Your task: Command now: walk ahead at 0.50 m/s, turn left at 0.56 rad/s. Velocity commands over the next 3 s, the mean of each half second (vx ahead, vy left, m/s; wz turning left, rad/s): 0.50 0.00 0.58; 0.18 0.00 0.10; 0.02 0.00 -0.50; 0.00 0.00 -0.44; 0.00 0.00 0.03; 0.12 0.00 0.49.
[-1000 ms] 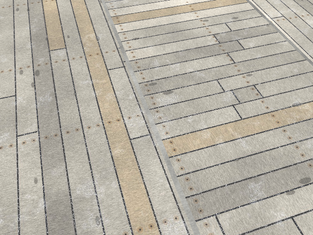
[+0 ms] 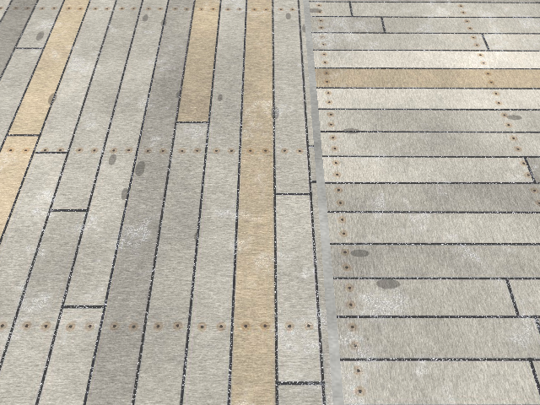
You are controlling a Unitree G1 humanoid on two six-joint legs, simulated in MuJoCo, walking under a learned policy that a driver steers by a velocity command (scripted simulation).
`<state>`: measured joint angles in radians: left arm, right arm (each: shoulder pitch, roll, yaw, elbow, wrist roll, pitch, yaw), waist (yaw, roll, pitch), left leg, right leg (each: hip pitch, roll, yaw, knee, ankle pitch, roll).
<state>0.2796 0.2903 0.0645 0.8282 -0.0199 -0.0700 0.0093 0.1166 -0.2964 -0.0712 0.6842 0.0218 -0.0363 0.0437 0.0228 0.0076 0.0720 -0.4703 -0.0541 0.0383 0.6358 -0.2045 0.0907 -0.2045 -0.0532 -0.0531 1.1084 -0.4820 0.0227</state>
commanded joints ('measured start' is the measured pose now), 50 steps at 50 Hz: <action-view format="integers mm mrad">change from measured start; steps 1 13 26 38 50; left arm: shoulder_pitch -104 -321 -93 -80 15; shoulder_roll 122 63 75 156 95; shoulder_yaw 15 0 17 25 21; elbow -143 -208 -161 -32 -27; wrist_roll -2 18 38 -7 5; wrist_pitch -79 -39 -33 2 120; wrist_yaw -6 -20 -18 -22 25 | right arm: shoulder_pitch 196 217 152 16 -64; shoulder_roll -154 -163 -146 -39 -104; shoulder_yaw -46 -46 -38 0 -23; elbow -18 -10 -65 -107 -68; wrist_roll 0 2 -13 -29 -43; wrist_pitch -27 -15 9 19 33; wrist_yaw -8 -59 -68 -39 -73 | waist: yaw -88 -96 10 1 15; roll -9 76 -44 -99 140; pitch -180 -69 -70 -150 -147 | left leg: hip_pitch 587 214 -240 84 209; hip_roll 288 143 102 65 330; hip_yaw -534 -328 -192 -62 -148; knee -331 -381 610 -30 -344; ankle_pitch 91 139 -188 113 306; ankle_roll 223 127 -100 -106 136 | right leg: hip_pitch -565 -294 160 96 -255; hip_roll -29 40 -233 -159 3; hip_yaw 142 106 385 95 56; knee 155 -530 -817 -788 -32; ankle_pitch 75 568 519 909 -8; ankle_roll -37 48 -195 -211 79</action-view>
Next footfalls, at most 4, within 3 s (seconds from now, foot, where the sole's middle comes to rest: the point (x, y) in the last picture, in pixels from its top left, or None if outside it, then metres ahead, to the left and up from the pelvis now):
0.40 right None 0.42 -0.11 -0.75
0.84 left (212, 384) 0.47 0.18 -0.75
1.20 right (322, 379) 0.49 -0.08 -0.75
1.70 left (230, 372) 0.50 0.14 -0.75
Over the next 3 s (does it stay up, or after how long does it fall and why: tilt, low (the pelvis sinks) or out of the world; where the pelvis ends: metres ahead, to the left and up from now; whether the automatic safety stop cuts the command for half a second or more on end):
stays up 0.48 0.07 0.04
